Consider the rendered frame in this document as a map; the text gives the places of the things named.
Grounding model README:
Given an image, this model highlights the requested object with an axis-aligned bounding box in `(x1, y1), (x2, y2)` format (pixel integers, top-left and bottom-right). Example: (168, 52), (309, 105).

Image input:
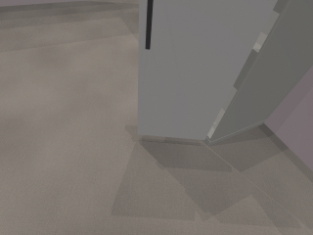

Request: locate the fridge door
(137, 0), (278, 140)

